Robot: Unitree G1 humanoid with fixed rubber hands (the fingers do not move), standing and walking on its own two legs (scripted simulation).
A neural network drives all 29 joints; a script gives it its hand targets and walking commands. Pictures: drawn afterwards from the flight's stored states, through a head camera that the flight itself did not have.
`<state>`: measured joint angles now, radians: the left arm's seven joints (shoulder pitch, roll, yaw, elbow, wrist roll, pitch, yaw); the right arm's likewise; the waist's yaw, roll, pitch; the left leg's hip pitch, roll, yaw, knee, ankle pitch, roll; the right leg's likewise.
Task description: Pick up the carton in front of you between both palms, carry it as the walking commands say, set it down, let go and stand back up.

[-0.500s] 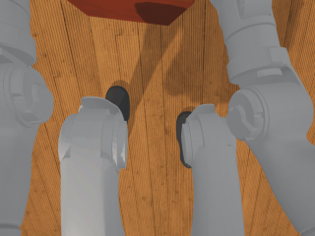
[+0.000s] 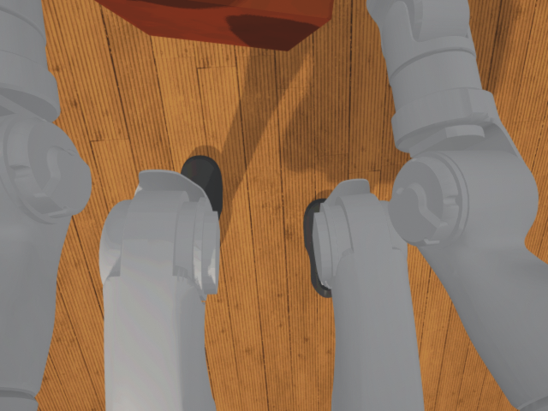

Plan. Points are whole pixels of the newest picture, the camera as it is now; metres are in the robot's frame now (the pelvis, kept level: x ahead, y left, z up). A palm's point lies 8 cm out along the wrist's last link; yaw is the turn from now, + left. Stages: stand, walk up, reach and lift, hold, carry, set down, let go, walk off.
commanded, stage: set down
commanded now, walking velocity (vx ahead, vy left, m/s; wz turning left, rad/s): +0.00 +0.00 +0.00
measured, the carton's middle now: out of the picture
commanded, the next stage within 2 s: let go in 1.44 s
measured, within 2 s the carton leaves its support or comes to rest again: neither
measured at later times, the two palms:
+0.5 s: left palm out of the picture +0.56 +0.31 -0.17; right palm out of the picture +0.58 -0.07 -0.17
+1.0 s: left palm out of the picture +0.56 +0.33 +0.00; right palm out of the picture +0.60 -0.05 +0.01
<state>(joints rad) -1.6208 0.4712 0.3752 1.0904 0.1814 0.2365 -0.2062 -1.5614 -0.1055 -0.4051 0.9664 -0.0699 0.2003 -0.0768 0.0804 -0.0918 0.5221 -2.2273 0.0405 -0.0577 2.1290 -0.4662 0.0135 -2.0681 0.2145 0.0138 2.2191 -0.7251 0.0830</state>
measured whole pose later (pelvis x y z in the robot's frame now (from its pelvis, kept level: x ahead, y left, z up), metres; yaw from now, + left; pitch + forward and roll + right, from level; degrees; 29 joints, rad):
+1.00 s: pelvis +0.01 +0.02 +0.11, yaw +0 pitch +42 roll -7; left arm -1.57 0.53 0.25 1.06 0.05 0.26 -0.08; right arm -1.46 -0.19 -0.33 0.84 0.04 0.30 -0.19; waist 0.04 -0.06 0.21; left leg -2.08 0.01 -0.05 1.74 -0.40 0.03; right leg -1.92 0.10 -0.01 1.79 -0.61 0.06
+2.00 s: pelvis +0.08 +0.02 +0.35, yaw +6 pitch +30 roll -2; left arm -0.48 0.27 0.23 0.66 0.06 0.07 -0.10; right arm -0.43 -0.11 -0.19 0.59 -0.08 0.09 -0.02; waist 0.02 -0.03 -0.02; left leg -1.06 -0.02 -0.03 0.71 -0.17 0.03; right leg -0.94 0.03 0.05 0.75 -0.33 0.03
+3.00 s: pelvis +0.14 +0.00 +0.39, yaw +6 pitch -1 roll +0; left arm 0.23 0.30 0.06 0.54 0.04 0.06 0.00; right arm 0.17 -0.28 -0.04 0.63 -0.04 0.06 0.00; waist 0.00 -0.03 0.02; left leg -0.25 -0.01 -0.02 0.53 -0.27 -0.01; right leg -0.11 0.04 0.07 0.49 -0.37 -0.02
